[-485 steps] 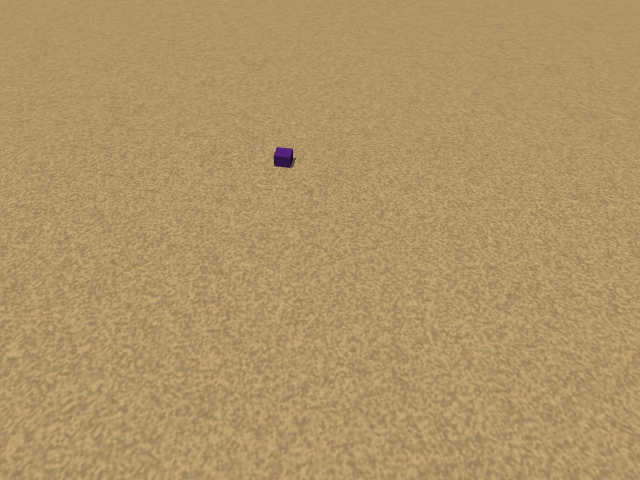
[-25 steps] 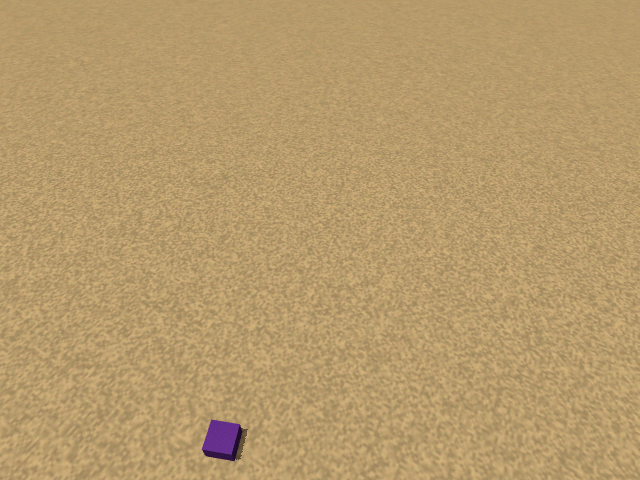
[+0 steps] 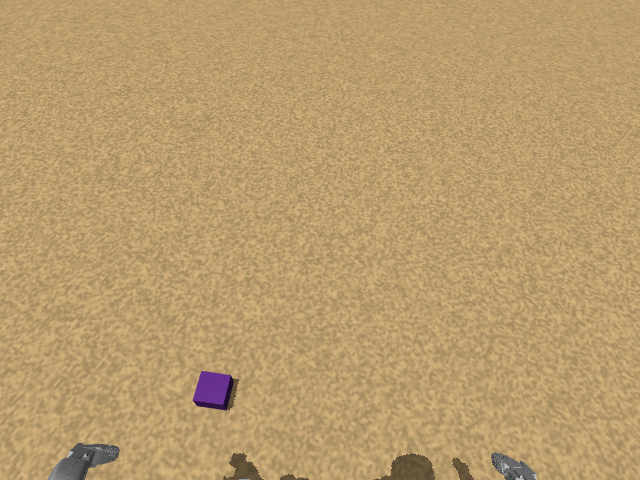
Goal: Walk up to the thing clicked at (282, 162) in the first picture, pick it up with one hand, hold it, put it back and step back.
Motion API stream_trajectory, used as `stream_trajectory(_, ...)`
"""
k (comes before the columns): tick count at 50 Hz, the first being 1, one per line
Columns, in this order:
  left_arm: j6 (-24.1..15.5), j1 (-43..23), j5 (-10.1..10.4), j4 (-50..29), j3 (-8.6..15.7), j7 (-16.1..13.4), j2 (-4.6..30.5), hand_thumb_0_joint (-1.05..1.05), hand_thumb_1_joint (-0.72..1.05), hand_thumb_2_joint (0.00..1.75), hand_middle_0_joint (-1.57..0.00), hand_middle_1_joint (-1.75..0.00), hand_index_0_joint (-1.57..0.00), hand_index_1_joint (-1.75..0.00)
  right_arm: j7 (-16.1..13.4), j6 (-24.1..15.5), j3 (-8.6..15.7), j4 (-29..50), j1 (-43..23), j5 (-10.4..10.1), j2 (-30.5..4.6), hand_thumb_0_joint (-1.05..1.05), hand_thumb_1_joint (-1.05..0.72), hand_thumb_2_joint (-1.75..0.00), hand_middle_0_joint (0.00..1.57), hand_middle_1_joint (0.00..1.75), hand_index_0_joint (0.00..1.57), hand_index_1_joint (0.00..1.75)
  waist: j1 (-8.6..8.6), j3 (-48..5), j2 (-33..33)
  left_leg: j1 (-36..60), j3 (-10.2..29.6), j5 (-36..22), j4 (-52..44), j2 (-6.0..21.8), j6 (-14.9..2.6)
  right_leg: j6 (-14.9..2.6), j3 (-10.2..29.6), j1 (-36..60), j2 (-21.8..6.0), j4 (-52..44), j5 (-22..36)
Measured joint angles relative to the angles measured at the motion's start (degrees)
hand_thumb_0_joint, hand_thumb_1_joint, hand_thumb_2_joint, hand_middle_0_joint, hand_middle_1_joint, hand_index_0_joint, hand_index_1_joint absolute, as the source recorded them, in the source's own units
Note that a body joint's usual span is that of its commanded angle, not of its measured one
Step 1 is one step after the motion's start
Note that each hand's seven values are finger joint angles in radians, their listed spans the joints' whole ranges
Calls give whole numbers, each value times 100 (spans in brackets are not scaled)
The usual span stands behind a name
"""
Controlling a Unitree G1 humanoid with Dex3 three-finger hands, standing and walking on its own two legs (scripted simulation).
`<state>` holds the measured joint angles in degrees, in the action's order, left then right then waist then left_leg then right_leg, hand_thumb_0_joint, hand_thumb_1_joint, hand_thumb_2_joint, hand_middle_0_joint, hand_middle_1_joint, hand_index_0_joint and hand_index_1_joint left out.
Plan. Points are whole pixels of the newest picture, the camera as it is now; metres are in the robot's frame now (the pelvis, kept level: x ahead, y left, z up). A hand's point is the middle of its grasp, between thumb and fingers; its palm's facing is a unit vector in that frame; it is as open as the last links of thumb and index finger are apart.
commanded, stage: rise first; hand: left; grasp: from above
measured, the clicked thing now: (214, 390) +0.43 +0.26 -0.71
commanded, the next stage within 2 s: none
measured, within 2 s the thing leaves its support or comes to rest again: neither
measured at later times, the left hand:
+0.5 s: hand out of the picture +0.14 +0.28 -0.23, palm faces -0.27 -0.81 -0.52, open 13.7 cm
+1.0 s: hand (154, 434) +0.28 +0.31 -0.43, palm faces -0.52 -0.35 -0.78, open 13.3 cm
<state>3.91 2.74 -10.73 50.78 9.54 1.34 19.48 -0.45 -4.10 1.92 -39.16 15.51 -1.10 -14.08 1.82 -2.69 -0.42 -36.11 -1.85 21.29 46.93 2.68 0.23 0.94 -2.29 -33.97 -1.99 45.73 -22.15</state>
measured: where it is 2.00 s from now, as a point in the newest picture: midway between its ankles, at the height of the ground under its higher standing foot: outside the picture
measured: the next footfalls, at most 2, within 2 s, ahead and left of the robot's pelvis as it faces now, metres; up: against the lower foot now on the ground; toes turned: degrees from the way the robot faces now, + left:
none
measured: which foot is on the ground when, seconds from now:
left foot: down 0.00-1.00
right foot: down 0.00-1.00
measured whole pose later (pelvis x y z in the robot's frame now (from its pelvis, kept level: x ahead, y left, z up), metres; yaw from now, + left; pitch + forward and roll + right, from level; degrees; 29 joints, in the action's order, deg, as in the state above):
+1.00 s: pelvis -0.08 +0.00 -0.29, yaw -3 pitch +34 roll -5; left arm -17.2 -26.2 -47.9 52.5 10.9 -0.5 36.9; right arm 3.4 -5.7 2.5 -40.2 5.7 1.4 -15.6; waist 2.1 -7.6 0.3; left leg -114.0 3.9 37.5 117.1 3.9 -0.3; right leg 0.5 -3.4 -109.8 -1.8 115.1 -39.2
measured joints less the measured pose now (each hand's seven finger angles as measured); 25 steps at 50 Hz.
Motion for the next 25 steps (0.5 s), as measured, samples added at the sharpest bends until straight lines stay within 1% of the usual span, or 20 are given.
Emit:
stream_trajectory(4,31,302,-105,-555,14,18,-3,0,-36,97,-12,-99,-12,-98,-40,-102,40,157,-77,11,-17,1,-85,-89,21,30,20,30,-27,-90,2,-526,48,256,602,13,-7,3,-20,-500,-7,581,-258)
stream_trajectory(8,149,579,-208,-1073,-21,46,1,0,-45,99,-11,-100,-10,-101,-82,-210,47,299,-201,23,-15,1,-86,-89,21,30,20,30,-51,-163,10,-946,93,443,1057,33,-6,0,-42,-892,0,1005,-438)
stream_trajectory(12,282,815,-298,-1497,-59,54,16,0,-48,100,-11,-100,-10,-101,-112,-333,26,430,-318,44,6,1,-86,-89,21,30,20,30,-59,-247,26,-1315,138,593,1434,55,-3,-3,-66,-1236,12,1351,-581)
stream_trajectory(18,392,996,-426,-1992,-90,51,66,0,-49,97,-14,-98,-13,-99,-123,-499,-25,609,-450,64,40,1,-88,-90,21,30,20,30,-67,-352,35,-1886,198,789,1974,65,-4,-7,-97,-1778,10,1875,-784)
stream_trajectory(21,321,879,-608,-1949,-104,44,147,0,-48,95,-17,-97,-15,-98,-110,-586,-55,664,-514,73,25,1,-89,-90,21,30,20,30,-64,-431,38,-2283,230,893,2308,58,-7,-10,-110,-2163,-5,2216,-904)
stream_trajectory(25,17,520,-995,-1643,-108,37,316,0,-46,93,-19,-95,-17,-96,-55,-726,-55,666,-626,102,-31,1,-89,-90,21,30,20,30,-59,-591,16,-3057,253,1091,2958,50,-15,-12,-95,-2939,-30,2895,-1128)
